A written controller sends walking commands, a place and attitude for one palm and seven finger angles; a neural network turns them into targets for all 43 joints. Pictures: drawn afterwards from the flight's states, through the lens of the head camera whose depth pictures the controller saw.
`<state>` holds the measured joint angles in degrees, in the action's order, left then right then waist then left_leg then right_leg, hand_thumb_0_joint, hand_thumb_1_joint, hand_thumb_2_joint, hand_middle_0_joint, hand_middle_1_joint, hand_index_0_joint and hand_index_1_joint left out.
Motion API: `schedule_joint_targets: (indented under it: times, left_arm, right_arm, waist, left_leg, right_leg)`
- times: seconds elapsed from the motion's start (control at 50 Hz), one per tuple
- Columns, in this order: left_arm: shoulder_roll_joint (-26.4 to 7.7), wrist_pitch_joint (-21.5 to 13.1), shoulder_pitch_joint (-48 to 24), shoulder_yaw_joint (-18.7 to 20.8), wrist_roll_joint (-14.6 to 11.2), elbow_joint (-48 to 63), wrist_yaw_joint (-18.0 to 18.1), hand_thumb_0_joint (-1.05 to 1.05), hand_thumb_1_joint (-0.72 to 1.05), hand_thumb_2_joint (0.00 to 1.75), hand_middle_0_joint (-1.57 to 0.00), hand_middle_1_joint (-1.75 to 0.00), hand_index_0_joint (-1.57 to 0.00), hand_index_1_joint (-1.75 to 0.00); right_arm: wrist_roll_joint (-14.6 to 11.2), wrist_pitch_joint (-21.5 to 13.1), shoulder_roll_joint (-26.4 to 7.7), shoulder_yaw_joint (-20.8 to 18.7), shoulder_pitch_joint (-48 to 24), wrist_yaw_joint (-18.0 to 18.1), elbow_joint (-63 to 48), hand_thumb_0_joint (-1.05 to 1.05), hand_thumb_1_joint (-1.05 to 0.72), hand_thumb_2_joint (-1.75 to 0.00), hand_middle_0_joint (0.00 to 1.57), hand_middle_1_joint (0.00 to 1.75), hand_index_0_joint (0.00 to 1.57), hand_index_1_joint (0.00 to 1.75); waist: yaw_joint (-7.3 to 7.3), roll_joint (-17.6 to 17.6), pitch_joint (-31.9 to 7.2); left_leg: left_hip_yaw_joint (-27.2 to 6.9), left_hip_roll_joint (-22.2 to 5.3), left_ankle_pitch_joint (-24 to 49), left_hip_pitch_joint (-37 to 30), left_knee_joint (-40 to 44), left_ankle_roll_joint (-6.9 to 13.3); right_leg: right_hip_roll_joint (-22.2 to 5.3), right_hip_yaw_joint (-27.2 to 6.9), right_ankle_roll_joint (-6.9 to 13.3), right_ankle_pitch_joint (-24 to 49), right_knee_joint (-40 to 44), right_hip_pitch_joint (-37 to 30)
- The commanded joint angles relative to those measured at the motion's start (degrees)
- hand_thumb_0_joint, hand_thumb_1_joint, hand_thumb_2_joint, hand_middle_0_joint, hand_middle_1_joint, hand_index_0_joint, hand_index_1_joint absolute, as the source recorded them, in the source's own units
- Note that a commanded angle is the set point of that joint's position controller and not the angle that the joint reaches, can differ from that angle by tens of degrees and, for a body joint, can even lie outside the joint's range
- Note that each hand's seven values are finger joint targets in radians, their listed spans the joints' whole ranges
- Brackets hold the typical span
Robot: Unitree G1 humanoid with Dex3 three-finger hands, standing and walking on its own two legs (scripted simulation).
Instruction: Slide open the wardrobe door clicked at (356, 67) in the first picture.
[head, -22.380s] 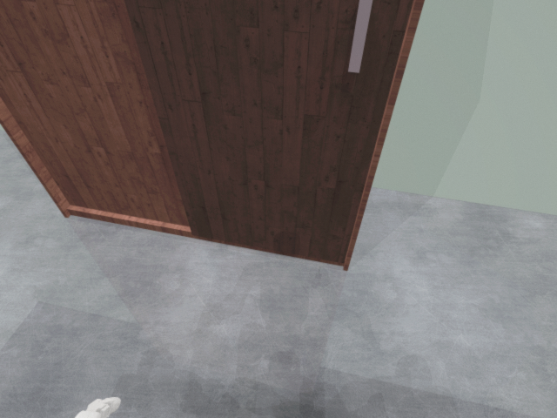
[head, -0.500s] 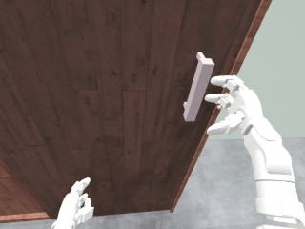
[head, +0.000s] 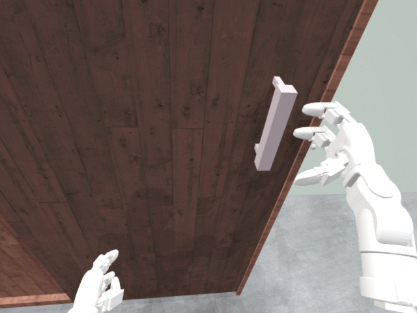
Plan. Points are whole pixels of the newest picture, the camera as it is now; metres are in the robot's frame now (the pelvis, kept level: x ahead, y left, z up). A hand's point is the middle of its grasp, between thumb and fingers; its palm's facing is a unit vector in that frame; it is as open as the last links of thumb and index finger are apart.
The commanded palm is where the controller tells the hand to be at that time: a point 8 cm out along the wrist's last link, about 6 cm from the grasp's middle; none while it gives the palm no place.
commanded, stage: feel for the door with the fingertips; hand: right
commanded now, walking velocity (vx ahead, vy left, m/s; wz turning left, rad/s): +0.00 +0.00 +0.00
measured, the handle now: (269, 125) +0.39 -0.07 +0.22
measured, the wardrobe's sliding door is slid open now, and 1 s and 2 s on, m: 0.00 0.00 0.00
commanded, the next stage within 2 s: slide the fingers in behind the handle in 0.58 s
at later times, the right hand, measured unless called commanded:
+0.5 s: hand (292, 144) +0.35 -0.11 +0.21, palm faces -0.11 +0.99 -0.05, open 14.0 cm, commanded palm +0.33 -0.16 +0.22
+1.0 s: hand (290, 143) +0.35 -0.10 +0.22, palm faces -0.14 +0.99 -0.04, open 14.0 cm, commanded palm +0.33 -0.16 +0.22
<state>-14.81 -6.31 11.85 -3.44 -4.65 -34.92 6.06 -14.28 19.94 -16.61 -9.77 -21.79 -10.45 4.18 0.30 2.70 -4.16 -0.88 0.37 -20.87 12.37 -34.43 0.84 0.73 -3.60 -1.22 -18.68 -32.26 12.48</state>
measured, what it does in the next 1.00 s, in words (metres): stands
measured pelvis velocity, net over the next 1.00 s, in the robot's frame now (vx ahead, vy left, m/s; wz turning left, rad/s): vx -0.01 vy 0.00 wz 0.01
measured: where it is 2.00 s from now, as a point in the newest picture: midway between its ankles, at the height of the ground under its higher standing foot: outside the picture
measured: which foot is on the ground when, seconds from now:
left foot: down 0.00-1.00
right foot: down 0.00-1.00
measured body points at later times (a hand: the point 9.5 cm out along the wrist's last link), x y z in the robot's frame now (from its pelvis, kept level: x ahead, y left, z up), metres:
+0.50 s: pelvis +0.00 +0.00 +0.00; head -0.04 +0.03 +0.45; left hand +0.19 +0.22 -0.08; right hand +0.35 -0.16 +0.22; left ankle -0.03 +0.11 -0.73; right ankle -0.01 -0.14 -0.73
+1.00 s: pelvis -0.01 +0.00 +0.00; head -0.04 +0.03 +0.45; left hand +0.17 +0.23 -0.08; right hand +0.35 -0.16 +0.22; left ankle -0.03 +0.11 -0.73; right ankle -0.01 -0.14 -0.73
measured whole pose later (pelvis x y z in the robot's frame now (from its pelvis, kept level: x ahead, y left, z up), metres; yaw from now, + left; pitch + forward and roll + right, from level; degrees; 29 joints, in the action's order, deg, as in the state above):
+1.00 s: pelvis -0.01 +0.00 +0.00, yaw +0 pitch -2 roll -1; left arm -13.8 -3.3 10.9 -3.7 -4.3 -35.2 4.9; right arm -13.4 21.0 -12.2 -5.1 -24.7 -6.1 5.7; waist 0.1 2.9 -4.1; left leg -1.3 0.4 -19.8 11.9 -33.5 0.7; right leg 0.6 -3.1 -1.1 -17.7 -31.2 11.8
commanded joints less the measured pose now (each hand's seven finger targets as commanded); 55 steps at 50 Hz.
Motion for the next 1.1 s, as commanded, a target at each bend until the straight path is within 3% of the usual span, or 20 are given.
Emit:
schedule_joint_targets:
  times: [0.0, 0.02, 0.06, 0.1, 0.16, 0.2, 0.28, 0.34, 0.46, 0.58, 0.66, 0.7, 0.72, 0.8, 0.86, 0.9, 0.96, 1.0, 1.02, 1.08]
  left_arm:
    - [-5.3, -3.2, -9.4, 2.0, -0.1, 9.6, 0.2, 0.0, 0.9, 0.9, -0.2, -0.3, -0.2, -0.3]
    - [-4.9, -3.3, -9.7, 1.8, -0.1, 9.9, 0.1, 0.0, 0.9, 0.9, -0.2, -0.3, -0.2, -0.3]
    - [-4.8, -3.3, -9.7, 1.8, -0.1, 10.1, -0.1, 0.0, 0.9, 0.9, -0.2, -0.3, -0.2, -0.3]
    - [-5.4, -2.9, -9.5, 2.1, 0.2, 9.6, 0.0, 0.0, 0.9, 0.9, -0.2, -0.3, -0.2, -0.3]
    - [-4.3, -3.4, -10.6, 1.8, 0.3, 10.7, -0.5, 0.0, 0.9, 0.9, -0.2, -0.3, -0.2, -0.3]
    - [-4.6, -3.2, -10.5, 1.9, 0.5, 10.1, -0.5, 0.0, 0.9, 0.9, -0.2, -0.3, -0.2, -0.3]
    - [-3.8, -2.8, -11.0, 1.6, 0.7, 10.3, -1.2, 0.0, 0.9, 0.9, -0.2, -0.3, -0.2, -0.3]
    - [-4.0, -1.7, -10.9, 1.6, 0.8, 10.4, -1.6, 0.0, 0.9, 0.9, -0.2, -0.3, -0.2, -0.3]
    - [-4.1, 0.2, -11.3, 1.4, 0.4, 10.0, -1.1, 0.0, 0.9, 0.9, -0.2, -0.3, -0.2, -0.3]
    - [-4.1, -0.1, -10.5, 1.5, 0.5, 9.5, -0.5, 0.0, 0.9, 0.9, -0.2, -0.3, -0.2, -0.3]
    - [-4.1, -0.4, -10.2, 1.7, 0.5, 9.3, -0.6, 0.0, 0.9, 0.9, -0.2, -0.3, -0.2, -0.3]
    - [-4.4, -0.3, -10.1, 1.9, 0.5, 9.2, -0.6, 0.0, 0.9, 0.9, -0.2, -0.3, -0.2, -0.3]
    - [-4.1, -0.2, -10.2, 1.6, 0.5, 9.3, -0.6, 0.0, 0.9, 0.9, -0.2, -0.3, -0.2, -0.3]
    - [-4.3, -0.6, -10.5, 1.9, 0.5, 9.7, -0.8, 0.0, 0.9, 0.9, -0.2, -0.3, -0.2, -0.3]
    - [-4.1, -0.6, -10.5, 1.7, 0.4, 9.6, -0.9, 0.0, 0.9, 0.9, -0.2, -0.3, -0.2, -0.3]
    - [-4.6, -0.4, -10.3, 1.9, 0.5, 9.3, -0.8, 0.0, 0.9, 0.9, -0.2, -0.3, -0.2, -0.3]
    - [-4.1, -0.2, -11.1, 1.7, 0.5, 10.1, -1.0, 0.0, 0.9, 0.9, -0.2, -0.3, -0.2, -0.3]
    - [-4.3, 0.0, -11.1, 1.9, 0.5, 10.1, -1.1, 0.0, 0.9, 0.9, -0.2, -0.3, -0.2, -0.3]
    - [-3.9, 0.1, -11.4, 1.6, 0.4, 10.6, -1.3, 0.0, 0.9, 0.9, -0.2, -0.3, -0.2, -0.3]
    - [-3.8, 0.0, -11.3, 1.6, 0.4, 10.5, -1.5, 0.0, 0.9, 0.9, -0.2, -0.3, -0.2, -0.3]
  right_arm:
    - [-0.9, -2.5, -8.1, -2.5, -23.2, -0.4, -10.9, 0.0, 0.5, -0.3, 0.3, 1.2, 0.3, 1.2]
    - [-1.0, -2.0, -5.7, -0.5, -23.6, -0.6, -10.7, 0.0, 0.5, -0.3, 0.3, 1.2, 0.3, 1.2]
    - [-1.1, -1.5, -4.5, 0.4, -23.2, -0.7, -11.6, 0.0, 0.5, -0.3, 0.3, 1.2, 0.3, 1.2]
    - [-1.1, -1.5, -7.1, -1.6, -23.4, 0.0, -11.8, 0.0, 0.5, -0.3, 0.3, 1.2, 0.3, 1.2]
    - [-1.0, -2.2, -4.2, 0.2, -25.0, 1.0, -16.1, 0.0, 0.5, -0.3, 0.3, 1.2, 0.3, 1.2]
    - [-0.7, -2.7, -6.2, -1.8, -24.7, 2.6, -15.6, 0.0, 0.5, -0.3, 0.3, 1.2, 0.3, 1.2]
    - [0.6, -2.5, -3.6, 0.4, -25.3, 4.7, -17.1, 0.0, 0.5, -0.3, 0.3, 1.2, 0.3, 1.2]
    - [1.2, -1.5, -4.2, -0.5, -22.2, 5.7, -15.6, 0.0, 0.5, -0.3, 0.3, 1.2, 0.3, 1.2]
    - [1.0, 0.9, -3.7, 0.9, -27.1, 5.4, -11.8, 0.0, 0.5, -0.3, 0.3, 1.2, 0.3, 1.2]
    - [0.2, -0.9, -3.3, 1.0, -30.8, 4.3, -10.2, 0.0, 0.5, -0.3, 0.3, 1.2, 0.3, 1.2]
    - [0.3, -2.3, -3.6, 1.0, -31.6, 4.3, -10.7, 0.0, 0.5, -0.3, 0.3, 1.2, 0.3, 1.2]
    - [0.5, -2.7, -5.6, -0.9, -29.1, 4.5, -10.0, 0.0, 0.5, -0.3, 0.3, 1.2, 0.3, 1.2]
    - [0.4, -2.6, -3.3, 1.0, -29.7, 4.3, -9.5, 0.0, 0.5, -0.3, 0.3, 1.2, 0.3, 1.2]
    - [0.6, -3.5, -4.7, -0.3, -27.3, 4.5, -11.1, 0.0, 0.5, -0.3, 0.3, 1.2, 0.3, 1.2]
    - [0.3, -3.2, -2.3, 2.2, -29.0, 4.1, -10.9, 0.0, 0.5, -0.3, 0.3, 1.2, 0.3, 1.2]
    - [0.3, -3.0, -5.8, -1.1, -27.3, 4.6, -10.4, 0.0, 0.5, -0.3, 0.3, 1.2, 0.3, 1.2]
    - [0.4, -2.3, -3.7, 0.1, -26.2, 4.5, -11.2, 0.0, 0.5, -0.3, 0.3, 1.2, 0.3, 1.2]
    - [0.7, -2.2, -5.7, -1.9, -23.9, 5.0, -11.6, 0.0, 0.5, -0.3, 0.3, 1.2, 0.3, 1.2]
    - [0.7, -2.2, -2.5, 1.2, -24.5, 5.0, -13.1, 0.0, 0.5, -0.3, 0.3, 1.2, 0.3, 1.2]
    - [0.7, -1.7, -1.3, 2.6, -25.6, 5.1, -13.3, 0.0, 0.5, -0.3, 0.3, 1.2, 0.3, 1.2]
  waist:
    - [-0.36, -2.6, -10.0]
    - [-0.56, -1.4, -9.6]
    - [-0.49, -2.1, -10.4]
    - [-0.28, -4.3, -10.9]
    - [0.05, -4.5, -12.9]
    - [0.34, -5.2, -12.2]
    - [0.48, -3.6, -12.4]
    - [0.86, -5.3, -12.1]
    - [-0.35, -4.7, -9.1]
    - [-0.92, -6.2, -11.5]
    - [-0.74, -4.1, -12.8]
    - [-0.04, -3.6, -12.8]
    - [-0.55, -3.5, -12.2]
    - [0.18, -3.2, -12.2]
    - [-0.6, -4.4, -10.7]
    - [0.18, -5.4, -10.4]
    - [0.3, -6.0, -10.7]
    - [0.92, -4.7, -11.2]
    - [0.44, -4.3, -10.9]
    - [-0.16, -5.1, -9.6]
  left_leg:
    - [2.9, -1.7, 21.5, 1.7, 5.8, -0.2]
    - [2.9, -1.7, 21.3, 2.4, 5.8, -0.2]
    - [3.1, -1.7, 22.1, 2.2, 5.2, -0.1]
    - [3.2, -1.6, 21.3, 1.7, 5.7, -0.2]
    - [3.4, -1.6, 22.3, 1.2, 4.6, -0.1]
    - [3.3, -1.5, 21.2, 1.1, 5.0, -0.2]
    - [3.4, -1.6, 21.8, 0.8, 4.3, 0.0]
    - [3.4, -1.5, 22.6, -0.2, 4.3, 0.0]
    - [2.9, -1.3, 18.7, 1.9, 6.0, -0.1]
    - [2.8, -1.2, 20.0, 1.3, 6.1, -0.2]
    - [2.8, -1.3, 21.4, 0.3, 5.8, 0.1]
    - [2.8, -1.3, 21.4, -0.2, 6.0, 0.1]
    - [2.9, -1.3, 20.9, 0.4, 6.1, 0.1]
    - [2.9, -1.3, 20.7, -0.2, 6.1, 0.2]
    - [3.0, -1.1, 19.6, 1.2, 6.4, 0.0]
    - [2.9, -1.1, 18.4, 0.3, 7.0, 0.0]
    - [2.8, -1.2, 19.4, 0.2, 6.8, -0.2]
    - [2.8, -1.2, 19.5, -0.5, 6.7, -0.1]
    - [3.0, -1.3, 19.1, -0.3, 6.5, -0.1]
    - [3.0, -1.0, 18.8, 1.1, 6.7, -0.2]
  right_leg:
    - [-0.5, 2.6, 3.7, 15.7, 2.1, -7.0]
    - [-0.3, 2.6, 3.7, 15.4, 2.2, -6.9]
    - [-0.3, 2.3, 3.7, 16.3, 1.9, -7.1]
    - [-0.5, 2.2, 3.7, 15.7, 2.1, -7.2]
    - [-0.3, 2.2, 3.7, 17.1, 1.9, -8.1]
    - [-0.5, 2.2, 3.6, 16.5, 2.0, -7.7]
    - [-0.4, 2.7, 3.4, 17.5, 2.0, -7.8]
    - [-0.6, 2.6, 3.4, 18.0, 2.2, -6.6]
    - [-0.4, 3.0, 3.6, 14.1, 2.7, -5.5]
    - [-0.3, 2.9, 3.8, 14.9, 2.6, -7.0]
    - [-0.2, 2.8, 3.8, 16.5, 2.7, -7.8]
    - [-0.4, 2.8, 3.7, 16.7, 2.6, -7.5]
    - [-0.3, 3.0, 3.7, 16.2, 2.9, -7.4]
    - [-0.5, 2.8, 3.7, 16.2, 3.0, -7.6]
    - [-0.5, 2.9, 3.7, 14.9, 3.3, -7.3]
    - [-0.6, 2.7, 3.7, 14.1, 3.6, -6.5]
    - [-0.4, 3.2, 3.8, 14.7, 3.6, -6.7]
    - [-0.7, 3.3, 3.6, 15.1, 3.5, -6.7]
    - [-0.5, 3.3, 3.6, 14.9, 3.9, -6.6]
    - [-0.5, 3.2, 3.7, 14.2, 3.5, -6.6]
